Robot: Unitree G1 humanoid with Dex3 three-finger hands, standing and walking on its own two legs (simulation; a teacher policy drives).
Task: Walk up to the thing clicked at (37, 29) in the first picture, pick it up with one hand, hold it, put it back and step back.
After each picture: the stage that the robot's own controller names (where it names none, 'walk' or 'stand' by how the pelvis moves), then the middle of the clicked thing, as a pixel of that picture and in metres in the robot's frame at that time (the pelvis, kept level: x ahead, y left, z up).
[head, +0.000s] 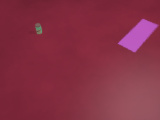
stand; (38, 28) +1.58 +0.54 -0.72
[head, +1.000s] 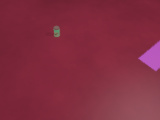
walk; (56, 31) +1.50 +0.25 -0.70
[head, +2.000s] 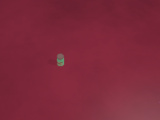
walk; (60, 60) +1.02 +0.17 -0.71
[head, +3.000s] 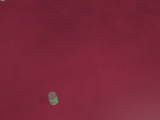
walk; (53, 98) +0.64 +0.23 -0.71
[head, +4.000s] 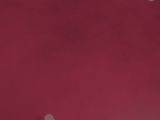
walk; out of the picture +0.43 +0.23 -0.68
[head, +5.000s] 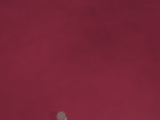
stand; (61, 118) +0.47 +0.18 -0.69
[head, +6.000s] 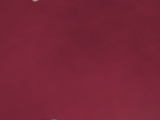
walk; out of the picture +0.41 +0.21 -0.72
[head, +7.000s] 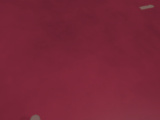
stand; out of the picture +0.41 +0.23 -0.69
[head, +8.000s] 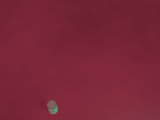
walk; (52, 107) +0.47 +0.24 -0.68
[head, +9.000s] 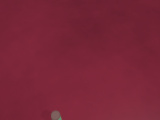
stand; (56, 117) +0.41 +0.18 -0.69
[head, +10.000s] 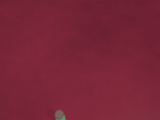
walk; (60, 116) +0.45 +0.21 -0.70
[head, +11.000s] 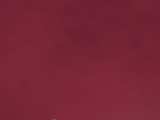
stand; out of the picture +0.40 +0.19 -0.72
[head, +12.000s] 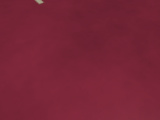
stand; out of the picture +0.42 +0.19 -0.73
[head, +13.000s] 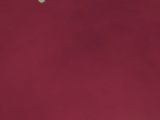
stand; out of the picture +0.41 +0.19 -0.73
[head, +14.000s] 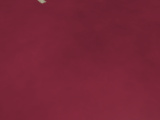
go down; out of the picture +0.41 +0.19 -0.73
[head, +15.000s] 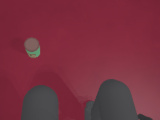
go down; (32, 48) +0.52 +0.17 -0.37
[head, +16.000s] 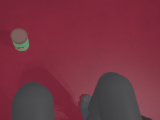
approach; (20, 40) +0.53 +0.18 -0.32
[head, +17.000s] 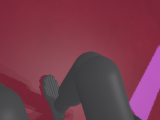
close in; out of the picture +0.52 +0.23 -0.25
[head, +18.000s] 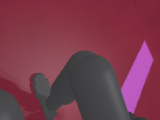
close; out of the picture +0.51 +0.25 -0.26
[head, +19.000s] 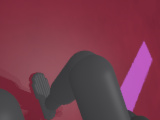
lift; out of the picture +0.50 +0.23 -0.26
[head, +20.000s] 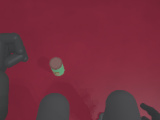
lift; (57, 67) +0.48 +0.12 -0.40
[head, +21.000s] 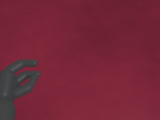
lift; out of the picture +0.40 +0.11 -0.67
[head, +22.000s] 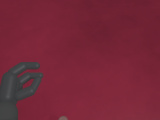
stand; out of the picture +0.40 +0.13 -0.68
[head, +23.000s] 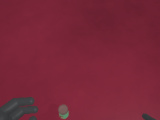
hold; (63, 111) +0.42 +0.12 -0.63
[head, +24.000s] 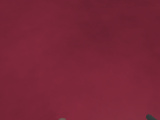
stand; out of the picture +0.39 +0.11 -0.65
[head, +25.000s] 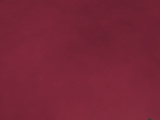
stand; out of the picture +0.39 +0.11 -0.66
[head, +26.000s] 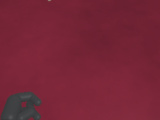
crouch; out of the picture +0.40 +0.11 -0.67
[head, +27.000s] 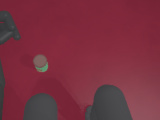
crouch; (41, 63) +0.48 +0.12 -0.41
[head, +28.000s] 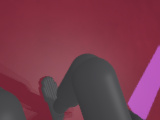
lower; out of the picture +0.50 +0.20 -0.26
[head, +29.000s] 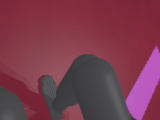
lower; out of the picture +0.50 +0.21 -0.26
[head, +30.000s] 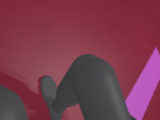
lower; out of the picture +0.50 +0.20 -0.27
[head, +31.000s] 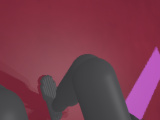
lower; out of the picture +0.50 +0.20 -0.27
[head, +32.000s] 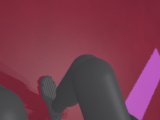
draw back; out of the picture +0.50 +0.20 -0.27
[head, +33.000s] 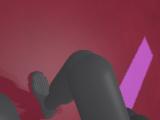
withdraw; out of the picture +0.57 +0.25 -0.28
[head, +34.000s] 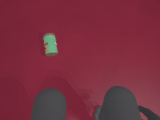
walk; (50, 44) +0.58 +0.15 -0.42
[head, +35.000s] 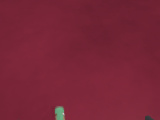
stand; (59, 115) +0.49 +0.15 -0.69
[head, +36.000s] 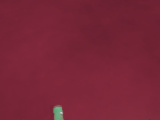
stand; (58, 114) +0.50 +0.17 -0.69
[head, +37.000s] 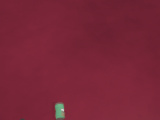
stand; (59, 111) +0.50 +0.16 -0.70
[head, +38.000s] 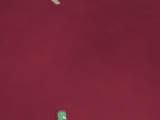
stand; (62, 118) +0.50 +0.18 -0.75
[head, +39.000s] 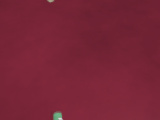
stand; out of the picture +0.48 +0.20 -0.75
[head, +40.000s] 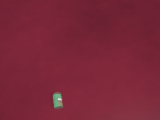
walk; (57, 100) +0.51 +0.20 -0.74
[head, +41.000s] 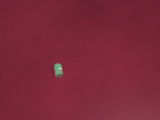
walk; (58, 70) +0.80 +0.16 -0.73
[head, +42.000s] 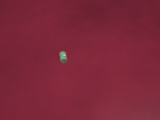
stand; (63, 57) +1.13 +0.26 -0.73
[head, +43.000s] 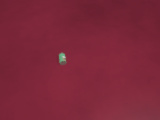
stand; (62, 58) +1.09 +0.20 -0.75
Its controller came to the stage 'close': yes
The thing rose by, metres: 0.01
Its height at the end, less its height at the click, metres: -0.02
